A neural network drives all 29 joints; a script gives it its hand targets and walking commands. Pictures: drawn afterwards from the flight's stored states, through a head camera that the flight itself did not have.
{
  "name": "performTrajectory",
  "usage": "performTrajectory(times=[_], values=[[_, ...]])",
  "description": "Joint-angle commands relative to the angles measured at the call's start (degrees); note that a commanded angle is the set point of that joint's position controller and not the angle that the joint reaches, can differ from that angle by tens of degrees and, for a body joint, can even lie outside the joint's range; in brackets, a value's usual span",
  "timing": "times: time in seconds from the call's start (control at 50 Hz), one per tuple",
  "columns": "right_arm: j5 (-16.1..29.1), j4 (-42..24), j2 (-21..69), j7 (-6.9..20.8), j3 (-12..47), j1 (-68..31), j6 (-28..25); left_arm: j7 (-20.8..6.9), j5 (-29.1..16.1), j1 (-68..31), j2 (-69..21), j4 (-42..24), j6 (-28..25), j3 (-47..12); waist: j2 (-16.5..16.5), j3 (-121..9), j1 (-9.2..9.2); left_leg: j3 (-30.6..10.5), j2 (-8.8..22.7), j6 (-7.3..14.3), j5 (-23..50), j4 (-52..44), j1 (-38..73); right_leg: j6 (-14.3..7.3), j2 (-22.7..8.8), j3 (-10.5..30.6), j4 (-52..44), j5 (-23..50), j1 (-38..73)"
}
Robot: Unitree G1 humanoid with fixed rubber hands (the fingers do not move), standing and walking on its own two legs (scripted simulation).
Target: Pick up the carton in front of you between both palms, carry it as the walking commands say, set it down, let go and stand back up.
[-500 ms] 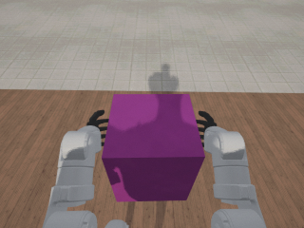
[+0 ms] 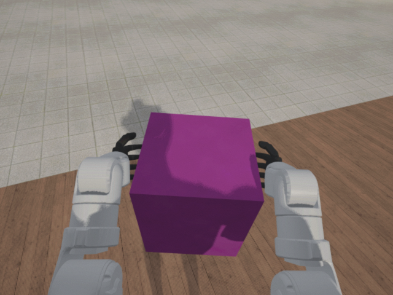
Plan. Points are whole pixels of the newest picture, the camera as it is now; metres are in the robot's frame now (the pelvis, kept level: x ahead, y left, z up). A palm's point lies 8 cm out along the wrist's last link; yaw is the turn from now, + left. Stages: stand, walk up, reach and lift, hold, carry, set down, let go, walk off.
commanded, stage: carry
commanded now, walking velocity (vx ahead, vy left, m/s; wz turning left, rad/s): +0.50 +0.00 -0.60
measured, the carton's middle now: (195, 187) +0.36 +0.01 +0.03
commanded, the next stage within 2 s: none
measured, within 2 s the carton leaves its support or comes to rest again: neither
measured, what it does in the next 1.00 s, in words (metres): goes down: right foot, then left foot 0.05 m lower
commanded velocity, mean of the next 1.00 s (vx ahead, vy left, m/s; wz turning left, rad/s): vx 0.50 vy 0.00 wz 0.24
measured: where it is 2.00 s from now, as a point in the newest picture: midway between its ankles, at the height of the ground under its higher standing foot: (186, 180)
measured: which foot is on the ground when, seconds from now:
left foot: down 0.00-0.38, up 0.40-0.84, down 0.86-1.00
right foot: up 0.00-0.36, down 0.38-0.86, up 0.88-1.00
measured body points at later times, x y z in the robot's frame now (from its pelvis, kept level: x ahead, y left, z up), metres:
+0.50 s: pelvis +0.25 -0.05 -0.02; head +0.26 -0.06 +0.43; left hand +0.62 +0.06 +0.07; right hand +0.59 -0.25 +0.07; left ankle +0.16 +0.08 -0.66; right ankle +0.27 -0.11 -0.74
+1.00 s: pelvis +0.52 -0.02 -0.07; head +0.54 -0.01 +0.38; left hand +0.85 +0.20 +0.01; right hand +0.89 -0.10 +0.01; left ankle +0.56 +0.03 -0.79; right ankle +0.44 -0.16 -0.68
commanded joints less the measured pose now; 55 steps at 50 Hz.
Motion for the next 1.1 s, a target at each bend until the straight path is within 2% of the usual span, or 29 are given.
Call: performTrajectory(times=[0.0,0.04,0.12,0.2,0.26,0.3,0.32,0.34,0.36,0.38,0.4,0.42,0.44,0.46,0.5,0.62,0.74,0.78,0.8,0.82,0.84,0.86,0.88,0.9,0.92,0.94,0.96,1.0,1.08], values=[[27.1,-11.3,59.9,13.0,37.7,-48.5,-2.7,-14.4,-24.2,-42.1,-67.1,-10.3,-1.2,-36.6,6.4,-22.8,-2.20,-20.6,17.7,6.2,-1.5,-16.1,20.7,0.6,-4.6,0.8,-7.3,4.4,-5.8],[28.4,-11.5,61.1,13.8,38.0,-47.1,-2.9,-13.1,-23.0,-40.6,-67.6,-11.4,-1.7,-37.2,9.2,-24.0,-3.03,-16.7,17.7,6.0,7.6,-14.7,26.0,0.6,-4.8,-0.1,-11.2,7.3,-8.9],[30.0,-11.9,60.9,15.2,38.4,-44.7,-3.1,-10.9,-20.1,-37.7,-66.3,-13.3,-2.3,-37.7,9.7,-24.6,-4.91,-10.4,17.9,5.5,24.5,-11.8,34.2,0.3,-4.2,-2.7,-18.2,12.6,-12.7],[31.3,-13.7,59.5,15.9,39.2,-44.9,-2.7,-9.7,-17.9,-36.2,-63.6,-14.7,-2.0,-37.6,10.8,-22.5,-6.01,-7.8,15.2,5.0,31.1,-11.0,37.5,-0.8,-2.1,-4.9,-30.8,19.5,-9.7],[31.1,-10.3,58.6,16.8,39.3,-42.9,-2.0,-9.4,-14.5,-32.7,-60.5,-12.1,-1.5,-35.5,11.8,-20.7,-6.45,-5.5,12.2,4.8,35.2,-7.8,37.8,-1.1,0.8,-8.8,-43.9,23.0,-3.9],[30.8,-6.6,58.6,17.4,39.1,-41.9,-1.9,-9.7,-12.4,-30.0,-58.8,-8.7,-1.3,-33.8,12.0,-21.2,-6.31,-4.3,11.1,3.9,35.3,-2.8,34.3,-1.6,2.3,-10.0,-53.0,27.3,6.6],[30.8,-4.6,59.0,17.6,39.1,-41.9,-2.0,-10.0,-11.6,-28.6,-58.3,-6.5,-1.5,-32.7,10.0,-22.9,-4.67,-2.6,10.0,2.7,33.6,2.8,30.4,-2.0,1.8,-10.5,-58.2,33.0,16.6],[30.9,-2.5,59.7,17.9,39.4,-41.9,-2.4,-10.4,-11.0,-28.0,-57.6,-4.8,-1.7,-31.1,6.9,-24.8,-2.44,-1.8,8.7,1.6,25.3,9.9,23.4,-2.2,-1.7,-9.6,-59.4,36.7,28.0],[31.0,-1.3,60.1,18.0,39.5,-43.3,-2.8,-11.0,-10.7,-26.5,-57.0,-3.0,-1.9,-29.6,-0.4,-27.5,-0.27,-3.3,8.3,0.1,-3.9,19.1,9.4,-3.5,-14.4,0.6,-52.8,49.0,42.4],[31.1,1.7,62.8,18.0,38.9,-43.5,-2.6,-11.2,-9.5,-27.3,-54.9,-1.1,-2.2,-28.1,-13.0,-31.3,-0.64,-3.7,1.5,-0.7,-34.2,31.0,-10.3,-8.7,-26.8,16.7,-43.7,69.7,59.0],[30.8,1.9,62.9,18.0,38.2,-44.6,-2.7,-11.5,-9.6,-25.6,-55.2,0.3,-2.8,-27.0,-15.5,-32.8,1.25,-6.8,1.3,0.3,-34.1,36.7,-15.1,-13.1,-27.4,21.2,-46.6,54.5,57.0],[31.3,1.1,64.0,18.0,39.0,-47.8,-3.2,-12.0,-10.9,-28.0,-57.4,-2.0,-3.5,-27.9,-12.9,-28.4,1.37,-8.1,3.0,1.0,-30.7,36.8,-16.9,-11.8,-25.2,20.1,-50.3,40.9,50.4],[31.9,0.1,65.4,17.8,39.2,-50.4,-3.8,-12.6,-12.9,-33.2,-59.5,-5.2,-4.0,-29.2,-8.1,-25.1,0.70,-8.4,4.3,1.2,-26.1,34.8,-16.3,-9.8,-23.3,17.5,-52.5,33.7,43.8],[32.2,-1.3,66.5,17.2,39.3,-51.0,-4.2,-12.9,-15.4,-37.3,-61.5,-8.1,-4.2,-31.2,-5.6,-22.8,-0.22,-9.1,5.6,0.8,-21.8,31.6,-14.2,-7.9,-21.8,13.7,-53.6,33.6,38.3],[31.6,-4.8,67.4,15.5,39.2,-50.0,-4.5,-13.2,-19.2,-41.4,-64.6,-13.3,-4.2,-34.2,-5.8,-23.2,-1.06,-8.2,5.4,-0.4,-15.7,29.0,-11.4,-6.2,-20.0,7.7,-53.8,38.6,34.3],[26.9,-12.5,62.3,11.0,39.2,-43.3,-3.6,-13.3,-24.3,-41.0,-63.5,-22.0,-2.6,-38.6,-6.8,-25.5,0.73,-4.8,3.7,-1.0,-4.2,19.7,-15.9,-6.2,-17.4,-1.6,-51.4,50.9,40.9],[20.9,-7.5,55.5,10.9,36.7,-35.9,-1.5,-14.4,-23.9,-35.4,-61.1,-16.3,-1.5,-39.5,-5.7,-21.1,5.12,1.6,-1.6,1.9,13.3,-7.5,-9.6,-4.3,-13.4,-7.8,-44.7,50.0,44.9],[18.7,-4.1,53.8,11.3,34.6,-34.2,-1.2,-15.1,-24.3,-35.3,-61.5,-12.7,-1.6,-39.5,-6.9,-19.8,4.28,2.5,-2.4,4.0,15.0,-11.7,-2.6,-3.9,-14.0,-8.7,-39.4,50.6,41.5],[17.7,-2.1,53.1,11.5,33.3,-33.0,-1.2,-15.5,-24.8,-35.7,-61.8,-10.9,-1.6,-39.4,-6.8,-20.5,2.45,3.3,-2.8,4.9,15.7,-13.7,3.6,-3.0,-13.9,-9.6,-34.1,52.3,39.1],[16.7,-0.2,52.7,11.8,32.0,-31.8,-1.4,-15.9,-25.3,-36.9,-62.3,-9.5,-1.8,-39.5,-5.2,-22.6,-0.47,3.9,-1.7,5.2,21.0,-17.4,13.7,-1.5,-12.7,-12.1,-25.2,48.5,34.6],[16.1,0.8,51.6,12.1,30.5,-31.9,-1.5,-16.2,-25.3,-37.8,-62.4,-8.4,-2.0,-39.3,-0.5,-24.2,-1.85,-1.7,4.2,4.8,30.1,-12.6,26.0,-0.1,-10.5,-11.4,-15.2,30.4,22.9],[15.5,2.2,50.8,12.4,29.2,-32.4,-1.8,-16.4,-25.8,-39.2,-64.6,-6.7,-1.8,-39.4,9.7,-29.3,-2.20,-17.5,17.5,10.2,60.7,2.4,47.0,1.6,-5.1,-8.4,-6.0,-6.8,2.3],[14.8,4.6,50.0,12.6,27.8,-31.1,-2.3,-16.4,-25.9,-38.9,-65.1,-5.8,-1.6,-37.5,16.9,-35.9,-4.91,-33.9,23.1,19.3,39.7,-2.6,56.7,2.9,-0.7,-4.3,6.5,-12.2,-11.0],[16.2,4.0,52.8,13.1,28.9,-31.0,-2.8,-16.1,-25.7,-40.4,-66.4,-6.5,-1.8,-38.3,13.2,-35.0,-5.53,-34.9,22.1,19.3,19.4,-6.7,51.9,2.3,-3.0,-1.6,8.0,-9.2,-14.3],[18.3,0.9,55.9,13.6,30.8,-35.3,-3.3,-16.0,-25.6,-43.1,-68.4,-7.8,-2.3,-38.5,8.0,-30.1,-5.33,-32.2,19.2,16.4,11.0,-9.0,45.1,2.0,-4.6,0.0,4.6,-6.3,-15.9],[20.6,-2.4,58.5,13.8,33.0,-40.2,-3.7,-15.7,-25.5,-44.5,-69.4,-8.8,-2.8,-38.4,3.2,-26.7,-4.04,-29.0,17.7,14.4,12.5,-9.5,38.1,2.2,-6.0,0.4,0.4,-3.2,-14.8],[22.9,-5.4,60.6,13.9,35.1,-44.0,-4.0,-15.2,-25.3,-44.2,-69.9,-9.3,-3.2,-38.2,1.9,-25.6,-3.00,-26.2,16.7,13.1,12.3,-10.1,32.3,2.4,-6.9,0.9,-3.4,-1.1,-11.8],[26.4,-9.6,63.1,14.0,38.1,-46.7,-4.4,-14.1,-24.4,-41.6,-70.4,-11.6,-3.6,-38.1,3.9,-25.5,-2.41,-23.1,14.9,11.9,10.7,-11.4,26.8,2.6,-7.5,-0.1,-6.9,1.8,-8.0],[29.5,-13.5,63.7,14.6,41.1,-44.7,-4.6,-11.9,-21.2,-36.2,-68.7,-14.6,-4.3,-38.4,5.5,-26.3,-4.31,-20.0,13.1,10.6,25.6,-8.7,31.2,2.9,-7.3,-1.6,-13.2,9.8,-13.0]])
